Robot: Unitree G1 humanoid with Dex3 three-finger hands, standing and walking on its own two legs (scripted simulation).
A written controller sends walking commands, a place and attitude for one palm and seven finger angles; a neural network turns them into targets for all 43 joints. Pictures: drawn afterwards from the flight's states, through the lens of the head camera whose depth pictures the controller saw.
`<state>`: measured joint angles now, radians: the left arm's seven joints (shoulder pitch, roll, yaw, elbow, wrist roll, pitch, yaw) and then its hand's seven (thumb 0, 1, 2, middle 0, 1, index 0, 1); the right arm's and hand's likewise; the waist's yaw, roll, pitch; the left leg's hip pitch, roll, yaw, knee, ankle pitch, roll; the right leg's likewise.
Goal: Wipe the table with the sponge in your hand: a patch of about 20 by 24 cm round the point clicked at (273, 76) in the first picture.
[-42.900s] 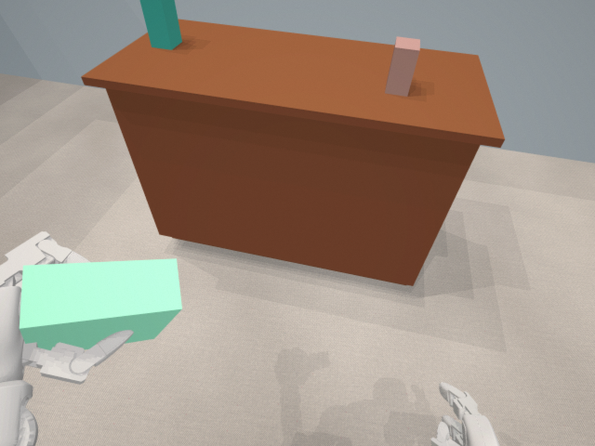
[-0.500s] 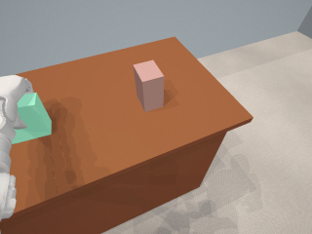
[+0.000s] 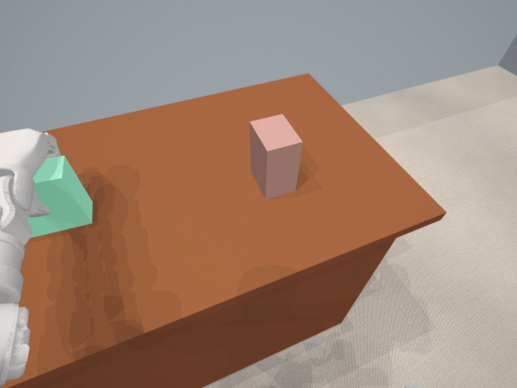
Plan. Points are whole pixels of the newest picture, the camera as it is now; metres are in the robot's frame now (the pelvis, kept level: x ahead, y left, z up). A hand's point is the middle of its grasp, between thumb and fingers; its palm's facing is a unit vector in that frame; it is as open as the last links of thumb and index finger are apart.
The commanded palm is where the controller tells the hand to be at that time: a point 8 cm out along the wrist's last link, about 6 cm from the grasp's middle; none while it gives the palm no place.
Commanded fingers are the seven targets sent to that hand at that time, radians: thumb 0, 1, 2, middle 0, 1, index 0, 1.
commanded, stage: slide back across to the first lane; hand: left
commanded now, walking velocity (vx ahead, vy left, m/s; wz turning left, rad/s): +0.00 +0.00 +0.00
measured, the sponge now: (40, 208) +0.37 +0.39 +0.06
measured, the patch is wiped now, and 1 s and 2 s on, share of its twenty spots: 1.00 1.00 1.00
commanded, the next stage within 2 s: wipe back along the first lane in 0.18 s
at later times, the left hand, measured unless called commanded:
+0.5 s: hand out of the picture +0.34 +0.42 +0.11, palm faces -0.08 +0.00 -1.00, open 9.1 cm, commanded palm +0.31 +0.40 +0.15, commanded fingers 0.00 0.10 1.30 -1.20 -1.60 -1.20 -1.60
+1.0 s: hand out of the picture +0.30 +0.39 +0.11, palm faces +0.00 +0.01 -1.00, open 9.1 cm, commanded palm +0.25 +0.38 +0.13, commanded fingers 0.00 0.10 1.30 -1.20 -1.60 -1.20 -1.60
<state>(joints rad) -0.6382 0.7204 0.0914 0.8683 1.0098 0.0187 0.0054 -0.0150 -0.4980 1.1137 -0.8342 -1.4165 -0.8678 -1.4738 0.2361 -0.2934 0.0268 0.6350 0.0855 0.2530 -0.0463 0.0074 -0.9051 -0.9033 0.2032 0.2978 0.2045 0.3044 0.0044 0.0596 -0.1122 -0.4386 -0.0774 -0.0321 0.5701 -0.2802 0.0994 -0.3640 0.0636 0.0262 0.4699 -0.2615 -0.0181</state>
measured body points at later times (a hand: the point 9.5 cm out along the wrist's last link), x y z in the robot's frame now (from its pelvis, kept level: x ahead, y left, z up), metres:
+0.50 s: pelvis +0.00 +0.01 +0.00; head +0.04 +0.01 +0.45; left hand +0.34 +0.41 +0.17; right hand +0.15 -0.24 -0.11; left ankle -0.01 +0.05 -0.73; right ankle -0.02 -0.13 -0.73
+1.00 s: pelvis -0.01 +0.01 +0.00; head +0.01 +0.00 +0.45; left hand +0.29 +0.39 +0.17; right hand +0.17 -0.22 -0.10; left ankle -0.01 +0.05 -0.73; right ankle -0.02 -0.13 -0.73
